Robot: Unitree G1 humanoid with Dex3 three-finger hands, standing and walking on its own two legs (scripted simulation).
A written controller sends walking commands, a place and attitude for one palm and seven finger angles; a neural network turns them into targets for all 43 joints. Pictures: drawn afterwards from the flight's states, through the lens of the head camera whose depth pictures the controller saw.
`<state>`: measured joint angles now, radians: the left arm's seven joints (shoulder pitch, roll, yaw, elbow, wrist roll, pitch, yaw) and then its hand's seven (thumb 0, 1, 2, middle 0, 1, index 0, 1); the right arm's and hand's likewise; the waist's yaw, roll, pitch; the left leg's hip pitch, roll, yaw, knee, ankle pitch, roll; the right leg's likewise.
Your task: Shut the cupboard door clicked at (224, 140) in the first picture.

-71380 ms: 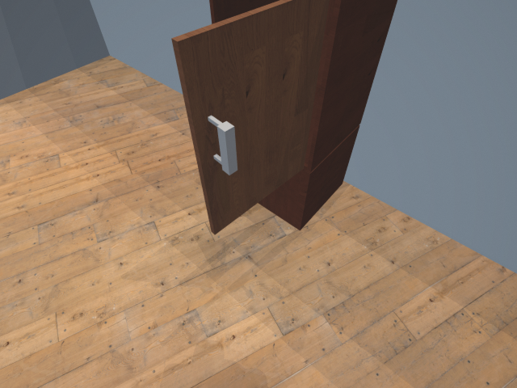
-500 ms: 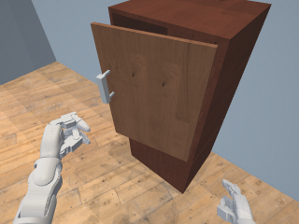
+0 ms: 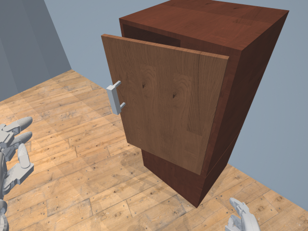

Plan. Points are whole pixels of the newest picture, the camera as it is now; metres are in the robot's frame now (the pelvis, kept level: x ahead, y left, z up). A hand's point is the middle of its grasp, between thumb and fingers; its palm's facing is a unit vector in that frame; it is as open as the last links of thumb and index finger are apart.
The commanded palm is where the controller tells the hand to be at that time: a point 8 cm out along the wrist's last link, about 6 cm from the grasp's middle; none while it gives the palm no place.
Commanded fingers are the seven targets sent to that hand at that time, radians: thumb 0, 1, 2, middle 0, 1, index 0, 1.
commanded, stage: draw the hand back to the body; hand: left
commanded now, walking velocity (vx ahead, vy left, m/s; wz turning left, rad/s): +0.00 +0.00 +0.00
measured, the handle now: (117, 97) +0.60 +0.22 +0.01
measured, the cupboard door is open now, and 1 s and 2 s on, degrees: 13 13 13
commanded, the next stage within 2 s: step back with the hand held close in 0.34 s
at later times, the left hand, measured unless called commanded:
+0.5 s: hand (48, 159) +0.21 +0.24 +0.16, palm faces +0.44 -0.78 -0.45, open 7.4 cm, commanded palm +0.16 +0.28 +0.18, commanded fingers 0.00 0.90 0.90 -0.20 -0.30 -0.20 -0.30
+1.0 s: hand (12, 181) +0.16 +0.29 +0.16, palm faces +0.39 -0.79 -0.48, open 7.4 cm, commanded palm +0.10 +0.32 +0.18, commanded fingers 0.00 0.90 0.90 -0.20 -0.30 -0.20 -0.30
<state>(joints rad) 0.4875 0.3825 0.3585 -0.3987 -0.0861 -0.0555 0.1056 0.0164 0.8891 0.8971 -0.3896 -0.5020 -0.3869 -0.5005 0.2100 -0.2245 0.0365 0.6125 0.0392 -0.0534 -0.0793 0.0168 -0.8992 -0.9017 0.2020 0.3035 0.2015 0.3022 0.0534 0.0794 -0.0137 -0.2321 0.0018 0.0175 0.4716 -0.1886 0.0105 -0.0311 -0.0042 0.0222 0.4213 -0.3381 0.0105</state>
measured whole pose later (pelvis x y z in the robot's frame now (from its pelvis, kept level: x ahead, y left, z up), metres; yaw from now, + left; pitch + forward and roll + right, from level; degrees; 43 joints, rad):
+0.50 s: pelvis +0.02 -0.03 +0.00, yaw +0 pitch -2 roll +1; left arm 0.47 0.37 0.36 -0.36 -0.09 -0.06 0.09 0.01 0.89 0.90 -0.21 -0.31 -0.21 -0.31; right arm 0.18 -0.24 0.01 0.60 0.04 -0.05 -0.09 0.02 -0.90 -0.90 0.20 0.30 0.20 0.30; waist 0.05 0.08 -0.02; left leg -0.23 0.02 0.00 0.47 -0.21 -0.02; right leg -0.02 0.02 0.01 0.42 -0.36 -0.02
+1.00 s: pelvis -0.05 +0.02 -0.01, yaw -1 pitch +0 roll -2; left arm 0.54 0.46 0.41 -0.44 -0.08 -0.13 0.13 0.01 0.89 0.90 -0.21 -0.31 -0.21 -0.30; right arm 0.20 -0.23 0.01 0.54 0.04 0.05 -0.10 0.02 -0.90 -0.90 0.20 0.30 0.20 0.30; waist -0.01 0.04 -0.03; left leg -0.39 0.02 0.06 0.52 -0.14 0.05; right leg -0.20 0.00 0.02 0.50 -0.29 0.04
